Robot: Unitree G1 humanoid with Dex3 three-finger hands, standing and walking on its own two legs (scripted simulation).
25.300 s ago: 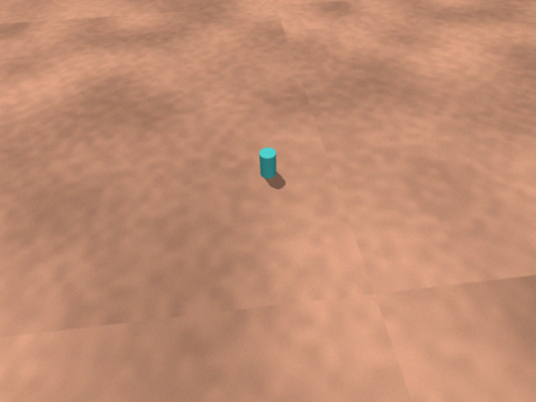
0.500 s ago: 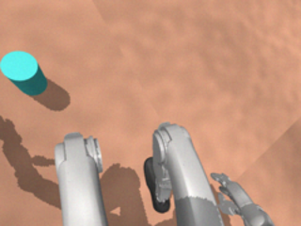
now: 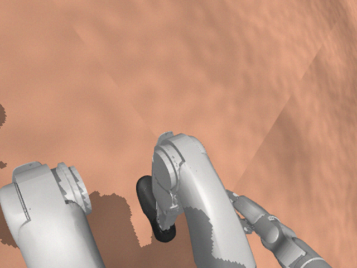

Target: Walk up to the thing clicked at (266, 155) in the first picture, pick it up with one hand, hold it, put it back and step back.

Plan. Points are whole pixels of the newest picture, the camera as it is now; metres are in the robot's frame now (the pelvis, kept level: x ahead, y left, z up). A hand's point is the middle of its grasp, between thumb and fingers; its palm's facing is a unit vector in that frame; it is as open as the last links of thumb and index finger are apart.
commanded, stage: close in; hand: left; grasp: from the side
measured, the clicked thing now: out of the picture +0.49 +0.35 -0.23
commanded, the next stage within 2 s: rest palm in 1.04 s
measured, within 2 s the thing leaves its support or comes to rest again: neither
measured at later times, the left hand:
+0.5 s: hand out of the picture +0.45 +0.37 -0.17, palm faces +0.52 -0.86 -0.01, open 17.6 cm
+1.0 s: hand out of the picture +0.47 +0.35 -0.17, palm faces +0.54 -0.84 -0.01, open 17.5 cm
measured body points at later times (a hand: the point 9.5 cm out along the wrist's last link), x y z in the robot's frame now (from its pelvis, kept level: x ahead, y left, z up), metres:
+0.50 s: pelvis -0.01 +0.01 -0.01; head +0.23 +0.21 +0.31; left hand +0.42 +0.41 -0.17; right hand +0.16 -0.24 -0.03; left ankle +0.07 +0.12 -0.27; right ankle +0.13 -0.13 -0.26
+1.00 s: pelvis -0.01 +0.00 -0.01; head +0.25 +0.18 +0.31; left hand +0.43 +0.39 -0.17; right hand +0.15 -0.25 -0.04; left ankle +0.07 +0.12 -0.27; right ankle +0.13 -0.13 -0.27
